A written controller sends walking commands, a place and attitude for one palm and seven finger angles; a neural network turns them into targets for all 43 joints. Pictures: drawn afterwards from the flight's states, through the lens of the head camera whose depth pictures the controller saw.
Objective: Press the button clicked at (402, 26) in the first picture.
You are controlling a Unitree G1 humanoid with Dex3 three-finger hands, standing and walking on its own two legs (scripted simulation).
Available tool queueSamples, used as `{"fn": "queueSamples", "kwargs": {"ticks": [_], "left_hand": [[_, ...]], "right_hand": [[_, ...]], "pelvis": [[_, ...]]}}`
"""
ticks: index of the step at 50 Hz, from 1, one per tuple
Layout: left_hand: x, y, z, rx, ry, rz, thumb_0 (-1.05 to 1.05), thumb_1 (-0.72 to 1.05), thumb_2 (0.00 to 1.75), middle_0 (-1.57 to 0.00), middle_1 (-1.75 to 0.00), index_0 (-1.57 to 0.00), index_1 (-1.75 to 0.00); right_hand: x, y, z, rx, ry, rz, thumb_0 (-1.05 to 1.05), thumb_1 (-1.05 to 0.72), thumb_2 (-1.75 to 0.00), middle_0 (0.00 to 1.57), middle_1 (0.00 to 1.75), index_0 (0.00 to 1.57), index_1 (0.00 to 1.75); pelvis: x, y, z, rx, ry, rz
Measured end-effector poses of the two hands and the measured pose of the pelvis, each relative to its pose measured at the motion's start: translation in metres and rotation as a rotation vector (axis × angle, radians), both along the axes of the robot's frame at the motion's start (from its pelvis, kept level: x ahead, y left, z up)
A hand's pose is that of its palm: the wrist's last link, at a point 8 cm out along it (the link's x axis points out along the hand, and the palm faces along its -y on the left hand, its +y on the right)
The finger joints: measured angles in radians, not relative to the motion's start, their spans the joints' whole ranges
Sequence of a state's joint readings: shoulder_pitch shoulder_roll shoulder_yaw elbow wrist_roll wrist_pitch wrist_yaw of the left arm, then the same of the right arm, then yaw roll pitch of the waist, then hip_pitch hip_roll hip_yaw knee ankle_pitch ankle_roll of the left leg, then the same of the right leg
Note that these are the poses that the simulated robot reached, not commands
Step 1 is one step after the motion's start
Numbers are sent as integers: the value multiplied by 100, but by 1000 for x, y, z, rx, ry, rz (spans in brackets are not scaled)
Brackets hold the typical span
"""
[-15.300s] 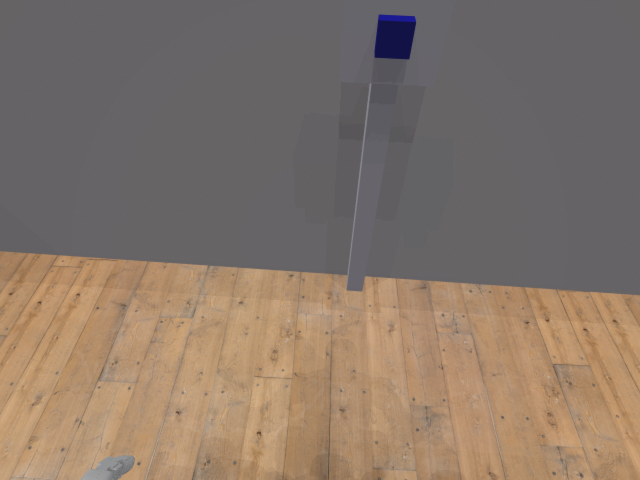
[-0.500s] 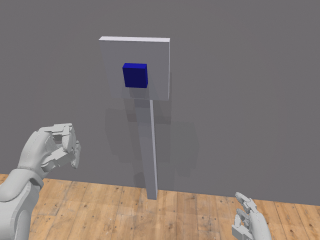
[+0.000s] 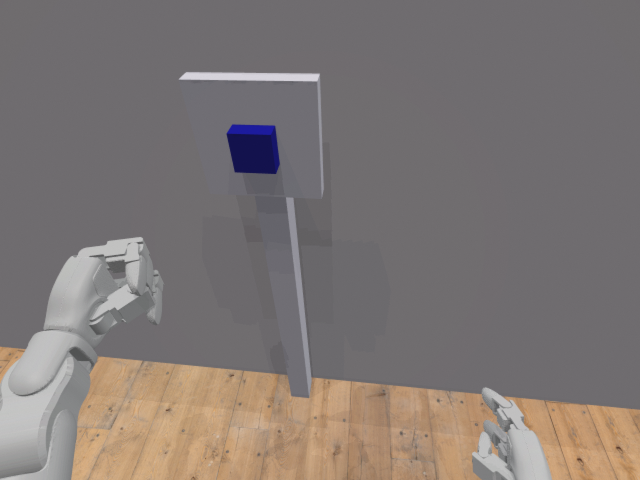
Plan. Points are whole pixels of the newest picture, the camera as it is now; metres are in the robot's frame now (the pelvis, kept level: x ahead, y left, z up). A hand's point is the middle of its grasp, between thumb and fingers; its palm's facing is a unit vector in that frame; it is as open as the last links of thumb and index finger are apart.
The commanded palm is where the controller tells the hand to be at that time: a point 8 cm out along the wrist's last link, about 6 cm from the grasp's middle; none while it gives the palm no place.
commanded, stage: aim a knuckle at the button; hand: left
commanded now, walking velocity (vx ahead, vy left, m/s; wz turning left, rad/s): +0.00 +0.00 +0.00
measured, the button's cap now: (254, 148) +0.54 +0.16 +0.18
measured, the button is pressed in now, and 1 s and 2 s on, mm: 0 0 0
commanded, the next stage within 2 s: press the button with the knuckle in 1.74 s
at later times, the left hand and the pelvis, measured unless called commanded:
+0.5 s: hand (216, 248) +0.34 +0.17 +0.15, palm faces -0.04 -1.00 -0.02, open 3.1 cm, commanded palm +0.32 +0.22 +0.16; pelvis +0.02 +0.02 +0.00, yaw -1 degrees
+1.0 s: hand (269, 209) +0.43 +0.12 +0.14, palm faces -0.03 -1.00 -0.01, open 3.1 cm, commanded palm +0.41 +0.18 +0.15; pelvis +0.01 +0.02 +0.00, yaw -2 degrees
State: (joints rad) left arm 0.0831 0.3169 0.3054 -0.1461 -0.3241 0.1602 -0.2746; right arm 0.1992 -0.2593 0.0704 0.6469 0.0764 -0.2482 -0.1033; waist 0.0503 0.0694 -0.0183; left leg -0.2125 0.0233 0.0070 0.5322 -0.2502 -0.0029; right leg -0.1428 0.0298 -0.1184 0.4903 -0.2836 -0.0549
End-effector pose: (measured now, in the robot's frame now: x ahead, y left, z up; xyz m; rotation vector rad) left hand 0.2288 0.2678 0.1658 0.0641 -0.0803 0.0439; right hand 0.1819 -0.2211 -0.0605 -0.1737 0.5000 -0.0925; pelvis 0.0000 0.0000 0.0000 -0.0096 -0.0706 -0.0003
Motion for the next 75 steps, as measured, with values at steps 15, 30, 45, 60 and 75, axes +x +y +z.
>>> {"fn": "queueSamples", "kwargs": {"ticks": [15,30,45,60,75], "left_hand": [[67,-25,-11,-30,26,-63,2,90,90,-130,-150,-130,-150],[109,-54,-17,-46,54,-89,2,90,90,-130,-150,-131,-150],[160,-78,-23,-51,116,-80,2,90,90,-130,-150,-130,-150],[206,-96,-25,-48,97,-53,2,90,90,-130,-150,-130,-150],[182,-86,-25,-46,58,-57,2,90,90,-130,-150,-131,-150]], "right_hand": [[-1,-2,-6,5,58,-47,1,-90,-89,20,30,21,30],[4,14,-13,18,129,-36,1,-90,-89,20,30,21,30],[-36,2,-30,2,280,-99,1,-90,-89,20,30,21,30],[-111,-21,-51,21,472,-219,1,-90,-89,20,30,21,30],[-78,-27,-42,10,390,-185,1,-90,-89,20,30,20,30]], "pelvis": [[18,7,1,15,45,-24],[22,17,1,14,61,-23],[12,17,0,10,78,-23],[15,11,0,18,132,-59],[15,7,0,12,108,-45]]}}
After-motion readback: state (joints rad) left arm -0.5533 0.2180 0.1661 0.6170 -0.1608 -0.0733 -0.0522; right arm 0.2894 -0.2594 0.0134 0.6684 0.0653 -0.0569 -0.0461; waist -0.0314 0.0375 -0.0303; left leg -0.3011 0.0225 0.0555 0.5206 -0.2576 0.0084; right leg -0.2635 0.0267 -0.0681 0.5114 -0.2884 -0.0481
